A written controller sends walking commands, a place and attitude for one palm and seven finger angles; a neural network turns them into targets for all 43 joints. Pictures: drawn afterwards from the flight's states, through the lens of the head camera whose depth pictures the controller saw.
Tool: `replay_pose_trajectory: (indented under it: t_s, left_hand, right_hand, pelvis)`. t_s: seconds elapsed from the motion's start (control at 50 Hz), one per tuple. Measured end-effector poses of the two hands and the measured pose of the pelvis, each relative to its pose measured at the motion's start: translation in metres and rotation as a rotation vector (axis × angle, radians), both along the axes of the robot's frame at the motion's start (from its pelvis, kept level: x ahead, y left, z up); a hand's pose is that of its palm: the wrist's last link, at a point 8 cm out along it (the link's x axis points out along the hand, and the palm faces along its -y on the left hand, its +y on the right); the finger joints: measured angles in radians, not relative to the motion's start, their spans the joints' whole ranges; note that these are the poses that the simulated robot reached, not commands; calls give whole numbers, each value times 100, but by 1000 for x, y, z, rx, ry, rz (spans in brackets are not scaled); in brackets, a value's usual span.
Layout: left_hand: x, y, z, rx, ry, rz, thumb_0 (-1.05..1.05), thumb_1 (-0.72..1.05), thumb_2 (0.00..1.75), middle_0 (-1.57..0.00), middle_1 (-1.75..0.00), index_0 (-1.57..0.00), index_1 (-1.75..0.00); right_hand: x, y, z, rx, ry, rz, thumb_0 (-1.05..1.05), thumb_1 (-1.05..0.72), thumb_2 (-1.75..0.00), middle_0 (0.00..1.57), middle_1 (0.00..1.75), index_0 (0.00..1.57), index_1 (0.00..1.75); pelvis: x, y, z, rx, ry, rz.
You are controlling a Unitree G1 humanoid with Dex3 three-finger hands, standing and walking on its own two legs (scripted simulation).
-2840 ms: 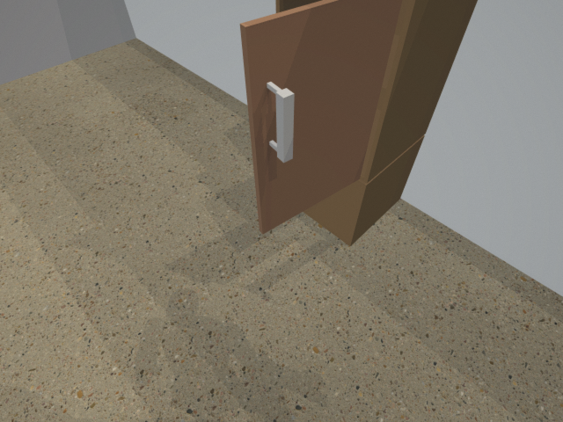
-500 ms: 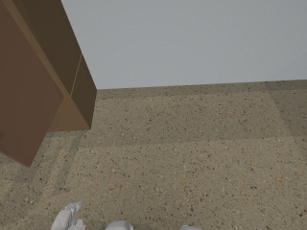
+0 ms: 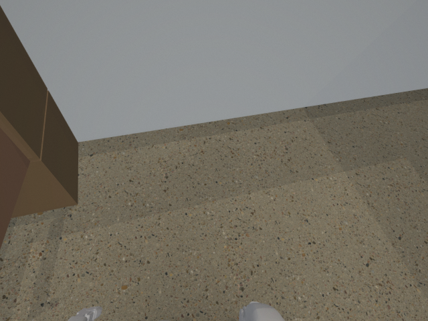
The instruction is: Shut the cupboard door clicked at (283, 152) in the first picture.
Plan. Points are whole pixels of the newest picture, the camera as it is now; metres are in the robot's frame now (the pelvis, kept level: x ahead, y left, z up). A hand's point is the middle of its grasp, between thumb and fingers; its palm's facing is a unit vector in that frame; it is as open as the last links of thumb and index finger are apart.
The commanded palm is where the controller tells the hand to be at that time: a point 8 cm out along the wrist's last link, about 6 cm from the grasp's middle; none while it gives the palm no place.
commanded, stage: walk around to get in front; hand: left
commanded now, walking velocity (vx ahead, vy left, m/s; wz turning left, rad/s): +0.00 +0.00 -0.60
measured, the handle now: out of the picture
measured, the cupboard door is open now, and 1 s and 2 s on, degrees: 81 81 81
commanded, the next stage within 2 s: none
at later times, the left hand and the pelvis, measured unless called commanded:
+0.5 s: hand (143, 308) +0.15 +0.16 -0.18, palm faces -0.29 -0.93 -0.22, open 7.4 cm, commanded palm none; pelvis +0.02 -0.01 -0.01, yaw -18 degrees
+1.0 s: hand (189, 271) +0.23 +0.07 -0.16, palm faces -0.56 -0.78 -0.29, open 7.4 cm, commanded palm none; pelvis +0.02 -0.04 -0.01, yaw -36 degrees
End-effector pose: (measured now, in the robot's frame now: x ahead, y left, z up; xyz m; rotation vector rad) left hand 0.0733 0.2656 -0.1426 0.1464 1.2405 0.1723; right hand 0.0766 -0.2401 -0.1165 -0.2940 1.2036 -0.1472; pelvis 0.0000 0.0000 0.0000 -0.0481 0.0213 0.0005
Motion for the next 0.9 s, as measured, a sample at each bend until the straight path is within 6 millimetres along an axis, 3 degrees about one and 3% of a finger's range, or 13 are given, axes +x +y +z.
replay_pose_trajectory:
  t_s: [0.1, 0.22, 0.32, 0.44, 0.56, 0.74, 0.82, 0.9]
  left_hand:
    - [27, -12, 7, 18, -3, -97, 0, 91, 90, -19, -30, -20, -30]
    - [63, -41, 5, 75, -59, -218, 0, 90, 90, -19, -30, -20, -30]
    - [68, -58, 10, 77, -38, -262, 0, 90, 90, -20, -30, -20, -30]
    - [76, -66, 2, 38, 3, -328, 0, 90, 90, -20, -30, -20, -30]
    - [101, -58, -18, -3, 16, -369, 0, 90, 90, -20, -30, -20, -30]
    - [146, -74, 3, -6, -11, -482, 0, 91, 90, -19, -30, -20, -30]
    - [163, -99, 8, 16, -21, -566, 0, 91, 90, -19, -30, -20, -30]
    - [178, -132, 7, 48, -72, -649, 0, 91, 90, -19, -30, -20, -30]
  right_hand:
    - [-30, -18, -8, 14, 28, -99, 1, -90, -90, 20, 30, 21, 30]
    - [-64, -56, -37, 31, 62, -232, 1, -90, -90, 20, 30, 21, 30]
    - [-69, -69, -28, 20, 66, -299, 1, -91, -90, 20, 30, 20, 30]
    - [-55, -64, -12, 2, -17, -351, 1, -91, -90, 20, 30, 20, 30]
    - [-55, -40, -9, -31, -65, -380, 1, -91, -90, 20, 30, 20, 30]
    - [-103, -14, -2, 10, 32, -485, 1, -90, -90, 20, 30, 21, 30]
    - [-132, -17, -13, 39, 50, -571, 1, -90, -90, 20, 30, 21, 30]
    - [-164, -29, -35, 70, 68, -659, 1, -90, -90, 20, 30, 21, 30]
  pelvis:
    - [2, -7, -1, 3, -2, -73]
    - [5, -28, -21, 38, -6, -158]
    - [7, -31, -12, 46, -6, -214]
    - [14, -24, -7, 55, -4, -287]
    - [24, -6, -16, 29, -3, -350]
    - [29, -9, 0, 4, 5, -459]
    - [28, -19, -3, 13, 2, -516]
    - [24, -37, -18, 47, -8, -570]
